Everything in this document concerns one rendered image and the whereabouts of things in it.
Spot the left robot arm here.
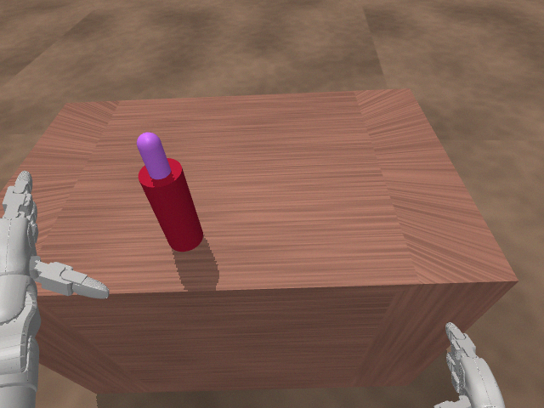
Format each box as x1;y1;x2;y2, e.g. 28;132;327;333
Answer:
0;275;41;408

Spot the right robot hand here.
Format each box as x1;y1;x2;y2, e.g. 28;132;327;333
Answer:
434;322;506;408

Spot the left robot hand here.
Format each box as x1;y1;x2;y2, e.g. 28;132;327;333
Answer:
0;171;110;299

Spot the bottle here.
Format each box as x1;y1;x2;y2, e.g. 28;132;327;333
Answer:
137;133;203;252

